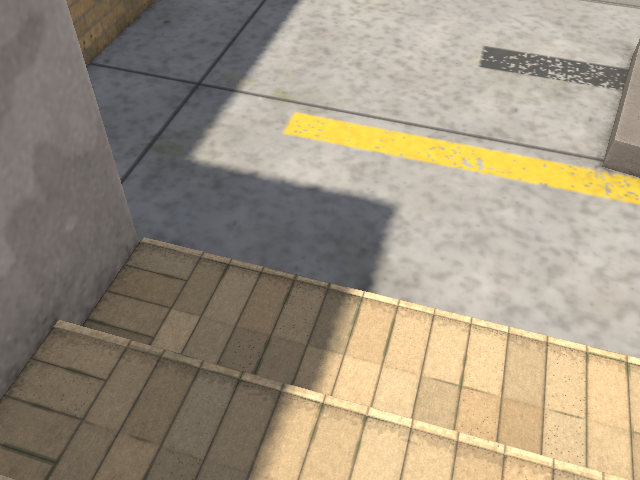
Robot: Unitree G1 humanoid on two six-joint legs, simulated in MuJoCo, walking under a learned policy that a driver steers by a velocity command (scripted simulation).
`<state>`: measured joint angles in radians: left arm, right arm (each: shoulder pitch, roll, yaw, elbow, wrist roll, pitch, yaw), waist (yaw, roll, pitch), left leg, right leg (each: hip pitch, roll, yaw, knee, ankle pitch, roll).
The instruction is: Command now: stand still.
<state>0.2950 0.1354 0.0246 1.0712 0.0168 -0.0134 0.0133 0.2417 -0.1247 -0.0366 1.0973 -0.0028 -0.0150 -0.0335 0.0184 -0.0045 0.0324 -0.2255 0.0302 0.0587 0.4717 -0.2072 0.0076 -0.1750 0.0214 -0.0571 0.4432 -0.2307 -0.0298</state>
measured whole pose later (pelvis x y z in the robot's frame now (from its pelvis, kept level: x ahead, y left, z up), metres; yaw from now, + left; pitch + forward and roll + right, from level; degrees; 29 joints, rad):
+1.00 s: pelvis +0.01 +0.02 +0.00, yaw +0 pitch -2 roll +0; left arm 0.39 0.07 0.00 1.16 0.02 -0.01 0.03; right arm 0.33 -0.09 0.00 1.16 -0.01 -0.01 -0.03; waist 0.00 0.00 0.02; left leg -0.22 -0.01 0.06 0.47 -0.22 0.03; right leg -0.18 -0.01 -0.04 0.47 -0.26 0.00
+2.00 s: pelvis +0.08 +0.00 -0.01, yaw +0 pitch +1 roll +0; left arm 0.38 0.12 0.07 1.08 0.05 -0.12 0.00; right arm 0.37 -0.15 -0.07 1.11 -0.04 -0.08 0.01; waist 0.00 0.01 -0.01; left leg -0.23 0.01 0.04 0.62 -0.41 0.08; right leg -0.17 0.00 -0.05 0.59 -0.43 -0.08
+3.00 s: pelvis +0.46 -0.04 -0.11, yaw -12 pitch +3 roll +1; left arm 0.22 0.24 0.07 0.86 0.04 -0.12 -0.03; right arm 0.23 -0.18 0.00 0.87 -0.06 -0.10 -0.05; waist -0.03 -0.01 0.01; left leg -0.65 0.09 -0.01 1.47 -0.52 -0.06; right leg -0.38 0.06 0.00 0.42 -0.09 -0.10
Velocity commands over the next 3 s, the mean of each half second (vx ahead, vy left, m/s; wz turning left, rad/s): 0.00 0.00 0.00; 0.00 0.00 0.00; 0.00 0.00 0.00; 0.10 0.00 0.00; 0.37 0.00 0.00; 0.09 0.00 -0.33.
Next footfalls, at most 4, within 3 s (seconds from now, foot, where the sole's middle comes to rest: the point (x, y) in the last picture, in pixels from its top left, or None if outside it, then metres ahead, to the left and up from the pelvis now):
2.30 left None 0.32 0.13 -0.78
2.80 right None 0.56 -0.13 -0.89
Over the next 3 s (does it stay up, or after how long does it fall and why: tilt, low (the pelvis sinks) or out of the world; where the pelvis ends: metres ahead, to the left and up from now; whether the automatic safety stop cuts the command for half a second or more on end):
stays up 0.46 -0.04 -0.11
